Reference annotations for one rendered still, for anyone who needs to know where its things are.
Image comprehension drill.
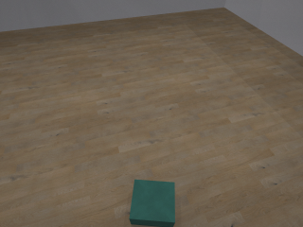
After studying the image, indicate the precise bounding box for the carton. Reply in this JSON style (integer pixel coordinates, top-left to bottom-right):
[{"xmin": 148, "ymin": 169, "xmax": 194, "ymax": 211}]
[{"xmin": 129, "ymin": 179, "xmax": 175, "ymax": 227}]

